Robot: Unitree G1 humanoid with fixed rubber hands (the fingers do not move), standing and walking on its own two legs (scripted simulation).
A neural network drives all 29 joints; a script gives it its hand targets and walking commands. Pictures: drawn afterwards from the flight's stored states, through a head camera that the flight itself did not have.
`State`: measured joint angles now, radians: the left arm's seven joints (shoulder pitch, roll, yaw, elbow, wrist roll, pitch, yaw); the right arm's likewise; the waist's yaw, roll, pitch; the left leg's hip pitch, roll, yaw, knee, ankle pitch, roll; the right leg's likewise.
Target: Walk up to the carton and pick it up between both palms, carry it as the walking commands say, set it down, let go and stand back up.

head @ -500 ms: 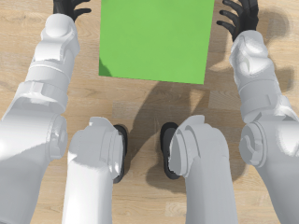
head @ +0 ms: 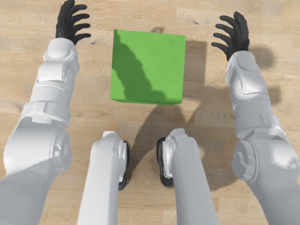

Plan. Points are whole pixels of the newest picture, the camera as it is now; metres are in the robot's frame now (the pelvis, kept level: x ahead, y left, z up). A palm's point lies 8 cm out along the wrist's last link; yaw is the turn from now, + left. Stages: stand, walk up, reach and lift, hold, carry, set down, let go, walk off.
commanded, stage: set down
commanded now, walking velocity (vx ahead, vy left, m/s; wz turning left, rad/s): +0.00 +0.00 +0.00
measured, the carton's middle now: (146, 74) +0.49 -0.02 -0.35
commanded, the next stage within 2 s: let go in 0.74 s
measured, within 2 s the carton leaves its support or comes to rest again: neither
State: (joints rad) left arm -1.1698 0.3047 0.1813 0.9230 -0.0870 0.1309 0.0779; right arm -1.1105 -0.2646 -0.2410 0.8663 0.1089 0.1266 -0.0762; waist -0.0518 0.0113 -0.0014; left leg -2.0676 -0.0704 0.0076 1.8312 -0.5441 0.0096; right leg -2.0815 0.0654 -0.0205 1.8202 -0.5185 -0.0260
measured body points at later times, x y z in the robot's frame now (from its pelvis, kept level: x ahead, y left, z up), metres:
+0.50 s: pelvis +0.02 +0.00 +0.14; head +0.32 +0.00 +0.48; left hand +0.54 +0.17 +0.03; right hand +0.51 -0.23 +0.04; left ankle +0.09 +0.10 -0.44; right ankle +0.10 -0.10 -0.44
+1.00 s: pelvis +0.06 +0.00 +0.22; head +0.34 -0.01 +0.58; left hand +0.49 +0.19 +0.09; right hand +0.47 -0.23 +0.09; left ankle +0.09 +0.10 -0.44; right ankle +0.10 -0.10 -0.44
